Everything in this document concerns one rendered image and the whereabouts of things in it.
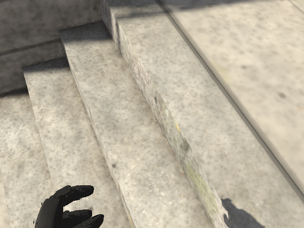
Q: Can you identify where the left robot hand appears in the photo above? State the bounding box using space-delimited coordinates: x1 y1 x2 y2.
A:
33 185 105 228

